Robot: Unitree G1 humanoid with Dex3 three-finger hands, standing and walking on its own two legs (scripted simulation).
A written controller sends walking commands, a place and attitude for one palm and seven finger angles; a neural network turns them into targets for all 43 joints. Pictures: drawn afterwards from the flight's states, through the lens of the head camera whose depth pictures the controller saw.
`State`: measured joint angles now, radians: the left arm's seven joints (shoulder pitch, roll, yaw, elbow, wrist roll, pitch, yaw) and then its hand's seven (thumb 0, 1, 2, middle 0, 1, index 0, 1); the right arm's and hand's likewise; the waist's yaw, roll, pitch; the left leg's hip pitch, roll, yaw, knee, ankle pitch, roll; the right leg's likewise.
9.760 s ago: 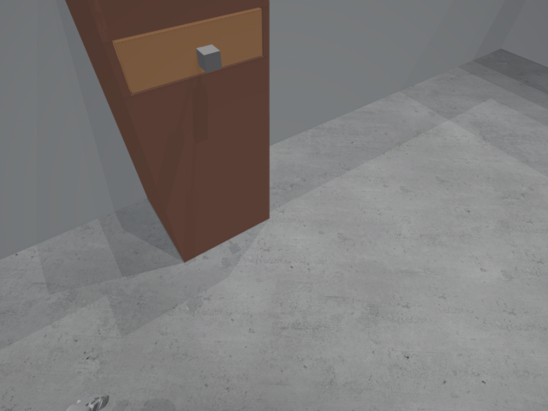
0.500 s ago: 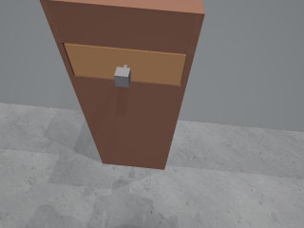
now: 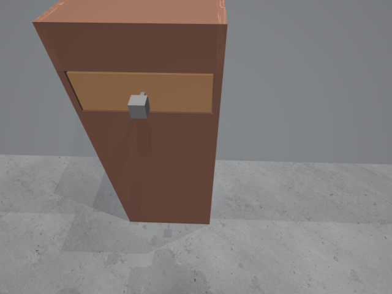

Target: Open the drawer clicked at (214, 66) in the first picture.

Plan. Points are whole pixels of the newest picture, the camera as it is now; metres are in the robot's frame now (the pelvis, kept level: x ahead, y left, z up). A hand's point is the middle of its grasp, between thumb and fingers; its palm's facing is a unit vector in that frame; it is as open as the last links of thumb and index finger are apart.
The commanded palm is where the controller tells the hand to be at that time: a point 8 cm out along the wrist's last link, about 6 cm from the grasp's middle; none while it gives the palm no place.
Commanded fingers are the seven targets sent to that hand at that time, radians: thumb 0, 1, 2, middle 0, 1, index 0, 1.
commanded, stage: come to a stop and stand still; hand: left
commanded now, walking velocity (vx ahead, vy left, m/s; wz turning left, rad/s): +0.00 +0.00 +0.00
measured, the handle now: (140, 102) +0.57 +0.18 +0.08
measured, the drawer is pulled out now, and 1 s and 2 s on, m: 0.00 0.00 0.00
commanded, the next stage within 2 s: look again from close up in 0.16 s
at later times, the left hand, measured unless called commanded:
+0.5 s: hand out of the picture +0.00 +0.17 -0.18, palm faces +0.02 -0.98 -0.20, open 7.4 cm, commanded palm none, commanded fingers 0.00 0.90 0.90 -0.20 -0.30 -0.20 -0.30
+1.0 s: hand out of the picture +0.12 +0.22 -0.12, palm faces -0.09 -0.87 -0.49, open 7.4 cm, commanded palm +0.12 +0.25 -0.05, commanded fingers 0.00 0.74 0.83 -0.21 -0.41 -0.21 -0.41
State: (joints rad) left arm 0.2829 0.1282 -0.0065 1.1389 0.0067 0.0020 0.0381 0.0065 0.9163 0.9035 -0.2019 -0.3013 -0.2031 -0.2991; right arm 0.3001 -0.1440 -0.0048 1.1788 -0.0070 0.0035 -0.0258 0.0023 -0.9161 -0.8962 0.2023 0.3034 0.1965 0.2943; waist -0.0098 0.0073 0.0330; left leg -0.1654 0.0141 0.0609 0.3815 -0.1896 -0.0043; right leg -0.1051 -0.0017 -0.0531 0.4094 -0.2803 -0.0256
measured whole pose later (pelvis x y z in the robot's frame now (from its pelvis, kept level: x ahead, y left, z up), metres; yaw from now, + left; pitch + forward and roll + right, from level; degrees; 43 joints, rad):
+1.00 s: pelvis +0.01 +0.03 -0.01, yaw -1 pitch +2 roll +2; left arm 0.47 0.23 -0.08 0.30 0.22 0.10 0.18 0.02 0.90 0.89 -0.21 -0.32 -0.21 -0.31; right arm 0.33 -0.19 0.00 0.90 0.02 -0.21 -0.07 0.01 -0.92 -0.90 0.21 0.30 0.20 0.29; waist 0.01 0.00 0.00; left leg -0.28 -0.03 0.08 0.52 -0.27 0.03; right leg -0.26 -0.05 -0.02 0.62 -0.37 -0.02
